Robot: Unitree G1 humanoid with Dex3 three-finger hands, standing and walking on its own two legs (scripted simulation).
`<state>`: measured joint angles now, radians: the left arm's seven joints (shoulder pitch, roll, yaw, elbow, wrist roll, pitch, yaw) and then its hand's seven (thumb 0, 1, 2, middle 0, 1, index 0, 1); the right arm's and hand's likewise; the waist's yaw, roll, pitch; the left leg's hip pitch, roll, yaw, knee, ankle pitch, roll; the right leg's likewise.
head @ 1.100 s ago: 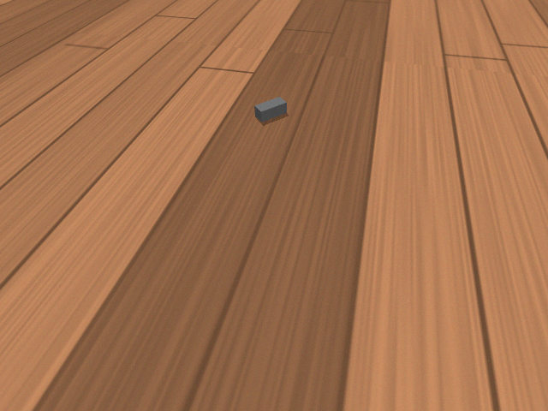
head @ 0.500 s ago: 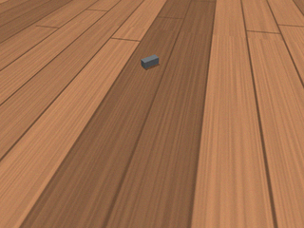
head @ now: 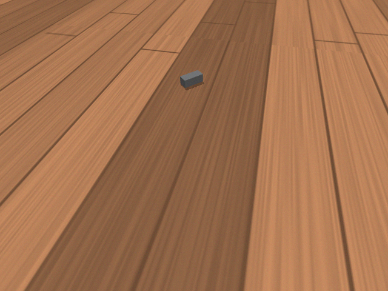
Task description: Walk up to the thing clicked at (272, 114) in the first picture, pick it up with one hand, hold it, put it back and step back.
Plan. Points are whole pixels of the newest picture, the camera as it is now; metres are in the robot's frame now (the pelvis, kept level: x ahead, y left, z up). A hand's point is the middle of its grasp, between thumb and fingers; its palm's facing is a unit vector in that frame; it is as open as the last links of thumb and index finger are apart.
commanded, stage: stand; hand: left
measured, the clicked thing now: (191, 78) +2.00 +0.08 -0.74
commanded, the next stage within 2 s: walk up in 0.02 s
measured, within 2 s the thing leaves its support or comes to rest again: neither
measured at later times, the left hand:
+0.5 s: hand out of the picture +0.14 +0.36 -0.18, palm faces +0.19 -0.94 -0.27, open 7.4 cm
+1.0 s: hand (105, 176) +0.49 +0.32 -0.14, palm faces +0.30 -0.90 -0.30, open 7.3 cm
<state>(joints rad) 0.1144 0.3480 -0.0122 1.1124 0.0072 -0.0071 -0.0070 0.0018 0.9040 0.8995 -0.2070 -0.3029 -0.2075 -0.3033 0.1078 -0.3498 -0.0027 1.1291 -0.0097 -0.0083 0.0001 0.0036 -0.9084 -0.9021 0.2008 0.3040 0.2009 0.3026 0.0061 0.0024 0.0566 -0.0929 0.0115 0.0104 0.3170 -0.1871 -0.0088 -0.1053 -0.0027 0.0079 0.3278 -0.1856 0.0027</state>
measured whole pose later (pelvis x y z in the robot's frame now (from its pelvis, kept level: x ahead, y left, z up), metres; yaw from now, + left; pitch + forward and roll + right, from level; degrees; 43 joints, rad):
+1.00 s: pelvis +0.43 +0.03 -0.02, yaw +19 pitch -1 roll +1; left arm 0.08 0.37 0.08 0.87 0.02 -0.04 -0.12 0.00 0.91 0.90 -0.21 -0.30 -0.21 -0.30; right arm 0.34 -0.45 -0.05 0.95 0.00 -0.09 -0.02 0.01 -0.91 -0.90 0.20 0.30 0.20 0.30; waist 0.01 0.00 0.08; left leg -0.33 0.06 -0.02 1.21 -0.43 0.05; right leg -0.38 -0.07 -0.10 0.63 -0.24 -0.02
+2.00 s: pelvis +0.97 -0.06 -0.01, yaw +22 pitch -1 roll +1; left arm 0.27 0.40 0.08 0.84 0.02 -0.02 -0.09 0.00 0.90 0.90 -0.21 -0.30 -0.21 -0.30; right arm 0.28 -0.45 -0.04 0.93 0.00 -0.10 -0.02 0.01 -0.91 -0.90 0.20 0.30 0.20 0.30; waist 0.07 0.03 0.05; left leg -0.56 0.07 0.03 1.05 -0.31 0.04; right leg -0.24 0.00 -0.13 0.52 -0.26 -0.07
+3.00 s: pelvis +1.37 -0.20 -0.03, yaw +26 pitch -2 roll -1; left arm 0.35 0.44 0.07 0.80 0.04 0.02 -0.08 0.00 0.90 0.90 -0.21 -0.30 -0.21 -0.30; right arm 0.28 -0.40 -0.03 0.92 0.00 -0.11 -0.02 0.00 -0.91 -0.90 0.20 0.30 0.20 0.30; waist 0.09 -0.04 0.08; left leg -0.46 0.02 0.11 0.67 -0.25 0.04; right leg -0.23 0.01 -0.14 0.66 -0.39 -0.07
